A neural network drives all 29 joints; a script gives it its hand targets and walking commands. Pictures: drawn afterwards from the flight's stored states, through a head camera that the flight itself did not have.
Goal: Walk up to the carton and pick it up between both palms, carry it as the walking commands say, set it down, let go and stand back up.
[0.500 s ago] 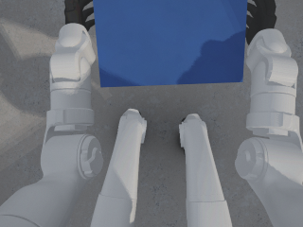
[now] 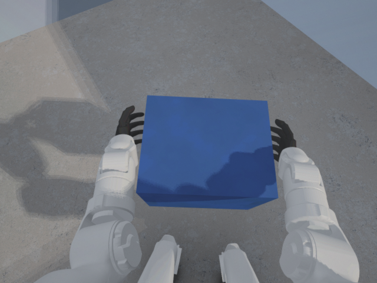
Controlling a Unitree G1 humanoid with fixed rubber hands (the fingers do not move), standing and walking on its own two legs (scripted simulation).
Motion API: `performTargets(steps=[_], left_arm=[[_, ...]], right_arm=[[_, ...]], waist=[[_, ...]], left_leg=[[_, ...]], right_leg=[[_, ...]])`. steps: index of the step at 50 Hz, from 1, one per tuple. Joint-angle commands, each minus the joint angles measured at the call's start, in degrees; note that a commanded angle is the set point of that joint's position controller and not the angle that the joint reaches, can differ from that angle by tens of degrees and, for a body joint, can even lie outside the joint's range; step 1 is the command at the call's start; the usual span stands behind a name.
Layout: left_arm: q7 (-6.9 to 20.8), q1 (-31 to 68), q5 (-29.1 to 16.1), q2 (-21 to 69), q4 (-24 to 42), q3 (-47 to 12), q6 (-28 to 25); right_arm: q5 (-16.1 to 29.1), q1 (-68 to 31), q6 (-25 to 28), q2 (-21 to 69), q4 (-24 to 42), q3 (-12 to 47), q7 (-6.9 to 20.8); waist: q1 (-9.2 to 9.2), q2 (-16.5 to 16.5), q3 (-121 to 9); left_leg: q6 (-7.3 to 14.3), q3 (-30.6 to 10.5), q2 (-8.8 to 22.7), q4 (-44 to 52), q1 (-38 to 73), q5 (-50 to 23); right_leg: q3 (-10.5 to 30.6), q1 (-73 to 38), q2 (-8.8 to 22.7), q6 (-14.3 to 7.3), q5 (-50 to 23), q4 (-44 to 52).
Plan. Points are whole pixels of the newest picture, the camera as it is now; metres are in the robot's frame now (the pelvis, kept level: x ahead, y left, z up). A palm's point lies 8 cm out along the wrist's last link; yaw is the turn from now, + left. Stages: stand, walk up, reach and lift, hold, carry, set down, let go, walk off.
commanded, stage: reach and lift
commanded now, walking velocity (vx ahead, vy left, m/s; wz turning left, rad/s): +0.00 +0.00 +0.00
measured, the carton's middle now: (202, 158) +0.41 +0.01 -0.09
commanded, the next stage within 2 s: none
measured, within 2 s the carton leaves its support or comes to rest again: neither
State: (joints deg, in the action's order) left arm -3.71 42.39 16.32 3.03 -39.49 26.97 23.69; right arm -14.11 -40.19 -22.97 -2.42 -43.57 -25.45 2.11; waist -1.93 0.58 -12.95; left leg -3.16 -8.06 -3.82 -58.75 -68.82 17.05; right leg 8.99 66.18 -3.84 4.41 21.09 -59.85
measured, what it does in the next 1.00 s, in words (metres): rises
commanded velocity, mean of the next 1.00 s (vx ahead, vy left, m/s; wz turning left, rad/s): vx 0.00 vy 0.00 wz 0.00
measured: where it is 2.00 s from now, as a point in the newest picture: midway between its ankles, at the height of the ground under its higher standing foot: outside the picture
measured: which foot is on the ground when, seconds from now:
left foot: down 0.00-1.00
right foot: down 0.00-1.00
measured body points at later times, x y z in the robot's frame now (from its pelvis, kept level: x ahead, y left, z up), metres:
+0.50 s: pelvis +0.06 -0.01 +0.07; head +0.16 -0.02 +0.51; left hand +0.39 +0.18 +0.04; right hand +0.40 -0.18 +0.01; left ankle +0.09 +0.13 -0.65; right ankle +0.06 -0.16 -0.65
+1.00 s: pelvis +0.06 -0.01 +0.09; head +0.05 -0.01 +0.54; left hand +0.37 +0.19 +0.11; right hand +0.38 -0.17 +0.09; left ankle +0.09 +0.13 -0.65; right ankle +0.06 -0.16 -0.65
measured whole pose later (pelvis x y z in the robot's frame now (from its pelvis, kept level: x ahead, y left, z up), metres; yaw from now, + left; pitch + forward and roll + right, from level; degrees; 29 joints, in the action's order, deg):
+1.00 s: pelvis +0.06 -0.01 +0.09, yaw +0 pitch +6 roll +0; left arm -2.2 17.5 14.1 7.3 -22.2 20.9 30.7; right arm -13.8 -18.4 -32.4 2.4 -28.3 -16.9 3.5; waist -2.3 0.2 -8.4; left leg -2.2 -8.2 -0.9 -23.9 -21.0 9.0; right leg 8.4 17.9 -1.1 2.5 11.6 -23.2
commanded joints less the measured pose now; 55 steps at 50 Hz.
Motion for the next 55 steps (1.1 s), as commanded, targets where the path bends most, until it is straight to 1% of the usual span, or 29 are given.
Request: performTargets(steps=[1,6,8,13,18,19,21,22,23,24,26,27,29,30,31,33,34,35,36,37,40,41,42,43,46,47,48,51,55], left_arm=[[21.2,27.1,-9.5,55.3,-2.0,-28.5,-1.6],[21.5,15.9,-10.1,55.9,0.1,-31.3,-2.4],[21.3,15.4,-8.8,54.6,2.1,-31.0,-3.2],[20.9,8.7,-14.4,57.6,13.0,-42.7,-4.0],[21.4,3.2,-12.4,54.6,13.7,-42.7,-3.1],[21.8,4.1,-14.6,56.2,16.8,-46.0,-2.8],[22.2,0.1,-12.3,53.6,12.7,-43.3,-1.7],[22.7,1.4,-13.7,54.9,15.4,-45.5,-1.6],[22.7,0.1,-13.5,54.7,15.8,-45.2,-1.1],[23.4,-1.1,-11.3,53.1,11.0,-41.3,-0.3],[23.8,1.1,-13.3,53.3,15.0,-43.0,-0.1],[23.9,-2.5,-9.8,50.1,8.7,-37.3,0.8],[24.3,3.4,-12.9,51.8,14.4,-41.0,0.9],[24.7,1.4,-12.1,52.1,13.3,-40.1,1.3],[24.7,0.1,-12.9,51.6,11.7,-40.0,2.0],[24.6,-2.2,-10.9,50.8,10.0,-37.8,2.5],[25.0,0.5,-11.8,52.7,10.5,-38.8,2.7],[24.8,1.8,-12.4,52.0,12.4,-39.4,2.7],[24.9,1.3,-13.8,54.0,13.2,-41.2,3.2],[24.6,-0.4,-11.8,51.4,11.6,-38.1,3.9],[24.6,1.2,-11.8,50.9,10.8,-38.2,5.0],[24.3,-2.9,-11.8,54.1,8.9,-38.4,5.9],[24.1,1.0,-13.0,53.1,11.7,-39.2,6.2],[24.1,0.3,-13.0,53.7,10.6,-38.9,6.6],[24.3,3.6,-14.0,53.5,12.6,-39.8,7.3],[23.9,4.3,-14.6,54.8,14.6,-40.7,7.1],[23.8,1.4,-14.8,55.3,13.3,-40.5,8.2],[23.7,3.0,-15.2,54.1,14.8,-41.2,10.0],[23.7,5.8,-16.9,56.0,19.7,-44.7,10.9]], right_arm=[[9.6,-33.5,2.6,55.9,3.6,27.2,18.9],[8.9,-26.0,3.9,54.8,10.1,31.0,18.5],[8.2,-22.4,4.6,53.7,8.4,28.6,18.6],[13.9,-19.6,5.3,59.6,21.2,42.4,18.4],[12.8,-14.1,4.6,57.1,20.6,42.9,18.3],[14.1,-12.9,4.3,59.0,22.4,45.2,18.0],[13.0,-12.5,3.5,58.0,22.1,43.6,17.5],[13.0,-11.4,3.6,58.0,23.1,44.3,17.4],[14.2,-10.6,2.9,59.7,23.0,45.4,17.4],[12.2,-11.4,2.5,56.6,22.2,42.9,17.1],[13.4,-10.5,1.5,59.5,22.6,45.2,17.2],[11.4,-12.1,0.8,57.2,19.3,41.4,17.0],[12.0,-11.3,0.3,58.1,19.4,41.6,17.0],[11.1,-9.2,0.0,59.3,19.0,41.6,17.0],[12.1,-10.5,0.2,57.1,19.6,40.8,16.7],[12.3,-11.7,-0.1,57.7,20.7,41.0,16.7],[10.5,-11.0,-0.4,55.9,19.4,39.4,17.0],[11.6,-9.7,-0.8,58.1,18.1,39.9,17.1],[12.2,-10.1,-0.7,57.5,21.2,40.8,17.2],[11.4,-9.3,-1.7,56.9,18.6,39.1,17.1],[11.6,-10.4,-2.4,56.5,18.3,38.0,17.1],[12.9,-13.8,-2.4,56.5,21.9,40.3,17.4],[12.8,-11.8,-3.4,56.4,19.0,38.8,17.7],[13.8,-13.1,-3.4,55.8,21.0,40.5,18.0],[12.5,-13.0,-4.3,56.1,20.1,38.4,18.4],[14.9,-16.8,-4.4,59.2,22.3,41.2,19.0],[14.3,-17.9,-5.0,58.1,23.4,41.3,19.0],[14.7,-13.1,-6.7,57.4,21.4,39.8,18.8],[15.9,-14.2,-7.7,59.1,25.1,41.7,19.6]], waist=[[0.02,0.9,-35.2],[1.42,-2.4,-37.2],[1.20,0.8,-33.2],[-0.50,-2.7,-46.7],[-2.48,-2.0,-38.7],[-0.42,-1.4,-43.6],[-1.88,-2.4,-36.1],[-0.20,-2.6,-38.8],[-2.07,-0.2,-38.2],[-0.77,-3.0,-31.4],[-2.24,-3.0,-34.4],[-2.91,-4.4,-27.3],[0.18,-3.5,-29.6],[-1.96,-3.2,-27.8],[0.40,-3.5,-26.6],[-2.43,-2.8,-24.0],[0.47,-3.2,-22.3],[-0.96,-2.6,-23.0],[0.99,-2.2,-24.7],[-1.08,-1.6,-18.8],[-0.23,-1.1,-17.1],[-1.83,0.2,-16.6],[0.51,-1.1,-17.0],[-1.85,0.7,-16.1],[0.56,-1.4,-14.2],[-1.70,-0.5,-17.4],[-0.96,-2.3,-14.3],[0.09,1.9,-13.4],[0.97,1.5,-14.3]], left_leg=[[1.8,9.0,-2.9,10.9,30.2,-3.8],[1.4,7.8,-2.9,13.1,35.8,-17.5],[1.0,6.9,-2.6,14.5,35.0,-20.5],[0.6,6.0,-2.4,16.6,48.7,-36.5],[0.6,6.6,-1.8,21.0,47.7,-36.3],[0.4,6.9,-2.1,21.8,50.7,-37.1],[1.1,6.9,-2.5,23.4,48.6,-32.9],[0.8,6.8,-2.2,24.4,51.0,-34.3],[0.6,7.4,-2.5,25.4,50.9,-33.6],[1.3,7.5,-2.7,26.0,47.5,-28.5],[1.3,8.1,-2.6,27.3,49.7,-28.1],[2.1,8.2,-2.4,27.8,47.5,-24.6],[1.1,8.4,-2.4,29.0,51.5,-25.7],[1.0,9.0,-2.6,29.9,50.0,-25.3],[1.1,8.6,-2.6,30.0,52.5,-26.2],[1.4,8.4,-2.3,31.2,53.6,-26.5],[0.9,8.6,-2.4,31.5,53.1,-23.3],[0.8,8.3,-2.3,32.5,54.2,-24.4],[0.5,8.1,-2.1,33.0,57.0,-25.3],[0.8,8.9,-2.4,33.5,55.0,-23.0],[0.6,8.6,-2.4,34.9,56.5,-20.5],[0.7,8.2,-2.2,35.0,55.4,-20.3],[0.5,8.1,-1.8,35.9,59.1,-21.5],[0.6,8.2,-1.7,36.0,58.9,-21.0],[0.6,8.2,-1.8,36.4,58.3,-16.6],[0.7,7.8,-1.5,37.4,60.9,-17.2],[1.2,7.7,-1.5,37.0,59.8,-16.4],[0.4,8.0,-1.6,38.7,63.0,-20.7],[0.0,7.3,-1.4,40.0,66.9,-18.8]], right_leg=[[-9.6,-15.6,-3.6,-4.3,-2.3,13.0],[-8.3,-23.7,-3.5,-4.4,-16.2,16.2],[-8.8,-19.6,-3.6,-4.6,-18.3,16.5],[-7.4,-32.0,-3.9,-3.1,-31.9,18.6],[-7.1,-31.8,-3.9,-3.1,-31.3,23.2],[-6.9,-37.8,-3.5,-2.8,-33.8,24.0],[-7.1,-37.0,-3.2,-2.4,-31.2,25.0],[-7.2,-39.9,-3.3,-2.6,-32.0,26.6],[-6.3,-44.2,-2.8,-2.8,-33.0,27.5],[-7.1,-40.5,-2.6,-2.2,-29.3,28.2],[-6.4,-47.0,-2.6,-2.3,-30.0,29.8],[-6.8,-42.4,-2.3,-1.6,-26.5,29.9],[-7.4,-46.4,-2.7,-2.1,-27.2,31.2],[-7.1,-48.0,-2.8,-2.2,-27.6,32.1],[-7.4,-47.7,-2.5,-1.7,-28.4,32.5],[-7.3,-47.7,-2.6,-1.6,-27.5,33.9],[-7.8,-46.9,-2.6,-1.9,-23.9,34.6],[-7.6,-48.9,-2.7,-2.3,-25.5,34.9],[-8.1,-51.2,-2.8,-2.2,-25.8,35.5],[-7.8,-49.0,-2.3,-1.9,-24.5,36.4],[-7.9,-50.4,-2.8,-1.9,-21.3,38.0],[-8.1,-52.4,-2.2,-2.2,-20.0,37.9],[-8.3,-52.7,-2.7,-2.2,-21.5,38.6],[-7.5,-53.5,-2.3,-2.4,-20.7,38.9],[-8.4,-52.9,-2.6,-2.4,-16.5,39.4],[-8.5,-55.5,-2.7,-2.5,-17.4,39.4],[-8.6,-54.0,-2.6,-2.2,-15.6,39.5],[-8.1,-56.6,-2.5,-2.6,-20.7,41.2],[-7.6,-58.8,-2.5,-3.3,-18.6,42.7]])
